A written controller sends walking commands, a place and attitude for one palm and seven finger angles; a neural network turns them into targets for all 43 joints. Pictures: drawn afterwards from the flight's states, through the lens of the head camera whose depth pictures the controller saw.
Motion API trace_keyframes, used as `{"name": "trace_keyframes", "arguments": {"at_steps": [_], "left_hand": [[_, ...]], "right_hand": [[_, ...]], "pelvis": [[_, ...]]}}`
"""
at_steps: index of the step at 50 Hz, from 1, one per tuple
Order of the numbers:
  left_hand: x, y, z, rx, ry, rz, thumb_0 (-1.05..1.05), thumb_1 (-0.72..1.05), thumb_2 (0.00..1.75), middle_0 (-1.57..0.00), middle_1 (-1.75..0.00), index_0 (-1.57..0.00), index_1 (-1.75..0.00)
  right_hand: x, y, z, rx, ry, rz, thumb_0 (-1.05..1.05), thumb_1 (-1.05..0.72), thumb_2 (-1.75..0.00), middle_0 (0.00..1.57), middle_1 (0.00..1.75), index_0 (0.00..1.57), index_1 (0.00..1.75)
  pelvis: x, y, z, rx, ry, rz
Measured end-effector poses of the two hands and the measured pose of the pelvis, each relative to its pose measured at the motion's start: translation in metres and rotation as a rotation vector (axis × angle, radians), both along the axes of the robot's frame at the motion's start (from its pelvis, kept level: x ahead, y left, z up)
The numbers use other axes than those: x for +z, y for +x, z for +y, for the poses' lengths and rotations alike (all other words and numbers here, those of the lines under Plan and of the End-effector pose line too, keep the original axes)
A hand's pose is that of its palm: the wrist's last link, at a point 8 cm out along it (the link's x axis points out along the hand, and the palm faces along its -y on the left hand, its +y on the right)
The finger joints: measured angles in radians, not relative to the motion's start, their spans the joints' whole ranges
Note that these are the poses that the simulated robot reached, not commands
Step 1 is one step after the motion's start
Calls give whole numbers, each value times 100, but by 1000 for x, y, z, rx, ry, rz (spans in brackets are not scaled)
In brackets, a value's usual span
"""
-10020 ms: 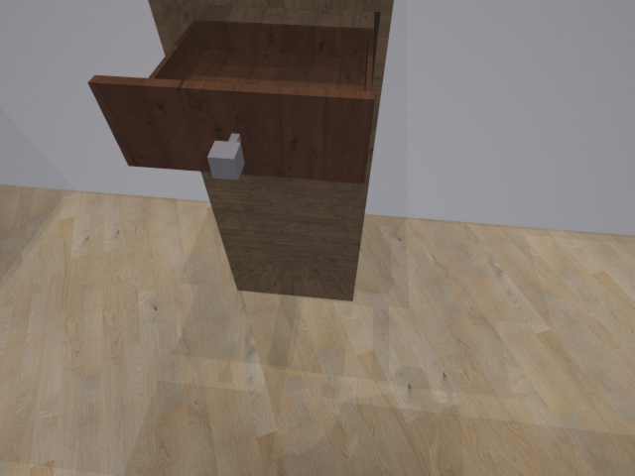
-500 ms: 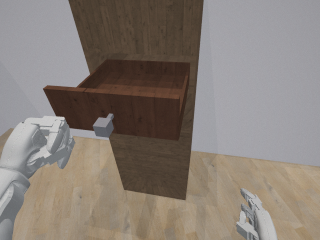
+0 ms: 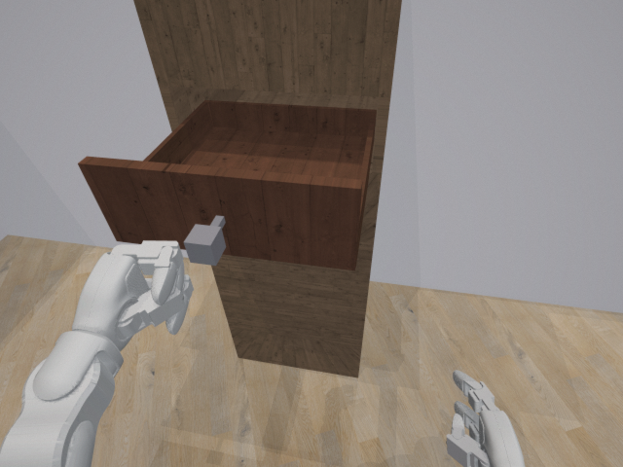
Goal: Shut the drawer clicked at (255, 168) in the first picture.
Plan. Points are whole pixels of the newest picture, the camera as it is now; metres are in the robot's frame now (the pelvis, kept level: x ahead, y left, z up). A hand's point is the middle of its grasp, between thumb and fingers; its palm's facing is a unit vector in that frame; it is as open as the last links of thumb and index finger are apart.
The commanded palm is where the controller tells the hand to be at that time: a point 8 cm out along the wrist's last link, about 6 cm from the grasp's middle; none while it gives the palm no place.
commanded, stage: bring the fist close to the handle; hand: left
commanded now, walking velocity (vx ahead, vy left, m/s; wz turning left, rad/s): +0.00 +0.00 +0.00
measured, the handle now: (211, 235) +0.36 +0.18 +0.14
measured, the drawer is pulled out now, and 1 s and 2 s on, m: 0.28 0.28 0.17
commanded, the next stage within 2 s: push the drawer shut in 0.82 s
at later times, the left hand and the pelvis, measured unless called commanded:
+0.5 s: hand (214, 299) +0.26 +0.15 +0.14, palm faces -0.04 -1.00 -0.07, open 3.3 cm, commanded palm +0.24 +0.20 +0.14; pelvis +0.01 -0.01 +0.00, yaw +0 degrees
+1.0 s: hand (210, 302) +0.25 +0.15 +0.14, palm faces -0.03 -1.00 -0.07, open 3.3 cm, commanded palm +0.24 +0.20 +0.14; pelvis +0.00 -0.01 +0.00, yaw +0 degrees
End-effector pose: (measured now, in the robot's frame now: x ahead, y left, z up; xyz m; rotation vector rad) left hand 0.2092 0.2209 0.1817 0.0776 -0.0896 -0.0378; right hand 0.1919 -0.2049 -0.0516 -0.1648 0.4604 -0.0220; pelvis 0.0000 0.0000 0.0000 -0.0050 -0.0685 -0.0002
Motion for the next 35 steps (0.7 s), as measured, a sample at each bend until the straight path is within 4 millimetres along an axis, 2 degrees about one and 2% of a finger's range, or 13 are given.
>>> {"name": "trace_keyframes", "arguments": {"at_steps": [9,18,25,35], "left_hand": [[-14,13,-19,-26,-10,8,2,90,90,-140,-160,-140,-160],[-32,26,-14,17,-4,37,2,90,90,-140,-160,-140,-160],[-42,33,-19,-2,-11,36,2,90,90,-140,-160,-140,-160],[-36,34,-18,1,-1,3,2,90,90,-140,-160,-140,-160]], "right_hand": [[-8,-11,-8,-33,-2,45,2,-90,-90,21,30,20,30],[-15,-17,-20,-62,-10,84,2,-90,-90,20,30,20,30],[-18,-20,-30,-77,-21,90,2,-90,-90,20,30,20,30],[-18,-18,-36,-83,-13,75,2,-90,-90,20,30,20,30]], "pelvis": [[0,4,0,-7,4,13],[0,5,-7,-9,4,25],[-1,7,-11,-7,5,34],[-1,9,-14,-11,7,39]]}}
